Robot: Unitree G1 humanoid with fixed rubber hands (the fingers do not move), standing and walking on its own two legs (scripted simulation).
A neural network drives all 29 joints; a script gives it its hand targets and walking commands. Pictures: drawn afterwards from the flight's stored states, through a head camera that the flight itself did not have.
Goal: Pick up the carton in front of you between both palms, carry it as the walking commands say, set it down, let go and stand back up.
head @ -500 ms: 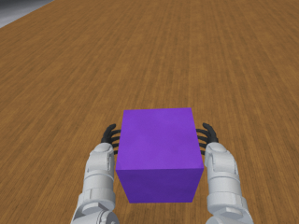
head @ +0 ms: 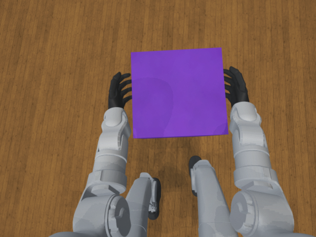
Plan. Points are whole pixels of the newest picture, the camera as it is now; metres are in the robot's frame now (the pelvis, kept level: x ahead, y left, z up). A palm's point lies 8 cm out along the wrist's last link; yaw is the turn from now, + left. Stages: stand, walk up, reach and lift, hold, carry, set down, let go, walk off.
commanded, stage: set down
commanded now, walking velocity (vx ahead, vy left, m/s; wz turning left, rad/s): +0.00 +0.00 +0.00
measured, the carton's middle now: (174, 102) +0.43 -0.04 -0.16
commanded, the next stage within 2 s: none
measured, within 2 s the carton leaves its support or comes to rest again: rests again in 1.58 s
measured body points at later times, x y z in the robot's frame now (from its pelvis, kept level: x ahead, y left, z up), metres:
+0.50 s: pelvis -0.01 -0.01 -0.12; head +0.28 -0.07 +0.22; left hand +0.48 +0.09 -0.22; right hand +0.47 -0.21 -0.23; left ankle +0.02 +0.12 -0.64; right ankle +0.12 -0.12 -0.64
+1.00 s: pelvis -0.04 -0.01 -0.23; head +0.33 -0.06 +0.03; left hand +0.53 +0.08 -0.38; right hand +0.51 -0.22 -0.39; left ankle +0.02 +0.12 -0.64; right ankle +0.12 -0.12 -0.64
